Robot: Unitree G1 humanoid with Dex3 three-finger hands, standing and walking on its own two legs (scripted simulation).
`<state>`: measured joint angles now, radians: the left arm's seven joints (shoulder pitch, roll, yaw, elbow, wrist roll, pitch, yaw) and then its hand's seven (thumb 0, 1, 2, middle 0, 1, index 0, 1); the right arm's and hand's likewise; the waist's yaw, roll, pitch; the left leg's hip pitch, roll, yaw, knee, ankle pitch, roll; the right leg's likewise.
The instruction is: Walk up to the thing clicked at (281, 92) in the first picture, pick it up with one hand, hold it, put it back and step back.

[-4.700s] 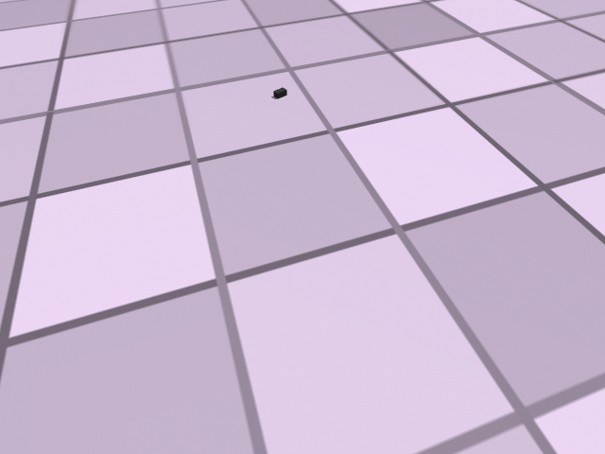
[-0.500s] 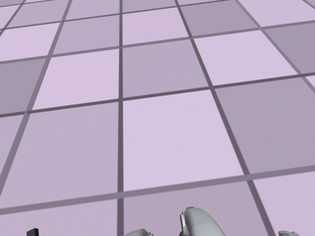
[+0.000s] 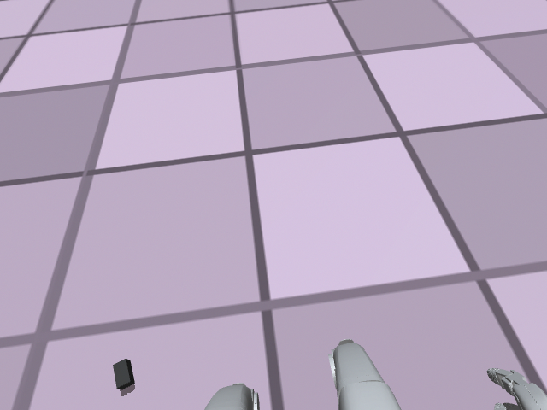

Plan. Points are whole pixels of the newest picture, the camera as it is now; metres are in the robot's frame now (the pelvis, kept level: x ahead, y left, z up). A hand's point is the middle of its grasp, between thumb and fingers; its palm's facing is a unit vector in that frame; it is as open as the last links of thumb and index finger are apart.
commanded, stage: walk up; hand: left
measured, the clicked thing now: (123, 374) +0.33 +0.53 -0.70
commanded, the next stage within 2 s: none
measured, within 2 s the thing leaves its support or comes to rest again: neither
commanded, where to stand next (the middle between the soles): -0.10 +0.40 m, yaw -12 degrees
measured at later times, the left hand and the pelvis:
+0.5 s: hand out of the picture -0.01 +0.51 -0.09, palm faces -0.07 -0.80 -0.60, open 7.4 cm; pelvis -0.10 +0.20 +0.01, yaw -2 degrees
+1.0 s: hand out of the picture -0.14 +0.70 -0.10, palm faces -0.08 -0.82 -0.56, open 7.4 cm; pelvis -0.21 +0.41 +0.01, yaw -5 degrees
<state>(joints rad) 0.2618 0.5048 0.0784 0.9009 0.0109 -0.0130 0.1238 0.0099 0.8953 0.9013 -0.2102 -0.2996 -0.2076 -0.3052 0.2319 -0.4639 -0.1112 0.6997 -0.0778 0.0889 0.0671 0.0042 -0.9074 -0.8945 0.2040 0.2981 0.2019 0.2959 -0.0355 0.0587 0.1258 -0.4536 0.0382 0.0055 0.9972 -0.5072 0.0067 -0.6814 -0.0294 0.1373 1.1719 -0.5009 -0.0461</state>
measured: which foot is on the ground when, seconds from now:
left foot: down 0.00-0.22, up 0.24-0.52, down 0.54-0.82, up 0.84-1.00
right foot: up 0.00-0.18, down 0.20-0.56, up 0.58-0.80, down 0.82-1.00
